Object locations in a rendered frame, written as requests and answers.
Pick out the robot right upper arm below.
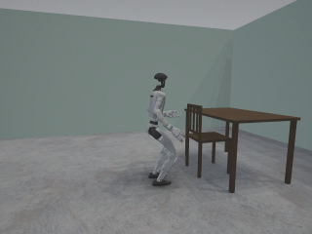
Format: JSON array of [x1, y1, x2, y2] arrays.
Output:
[[153, 91, 166, 117]]

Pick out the right robot forearm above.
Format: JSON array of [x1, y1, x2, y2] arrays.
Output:
[[155, 109, 174, 132]]

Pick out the table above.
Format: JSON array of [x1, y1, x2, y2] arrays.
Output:
[[184, 107, 301, 193]]

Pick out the robot left hand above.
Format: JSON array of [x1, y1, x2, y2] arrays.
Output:
[[166, 110, 179, 118]]

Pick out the chair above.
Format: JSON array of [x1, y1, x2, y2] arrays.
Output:
[[185, 103, 232, 178]]

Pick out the robot right foot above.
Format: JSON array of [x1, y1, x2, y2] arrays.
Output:
[[152, 179, 171, 186]]

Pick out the right robot thigh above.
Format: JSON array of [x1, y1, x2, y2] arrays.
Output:
[[150, 128, 176, 158]]

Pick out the robot right hand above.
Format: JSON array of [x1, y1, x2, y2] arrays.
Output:
[[172, 128, 186, 142]]

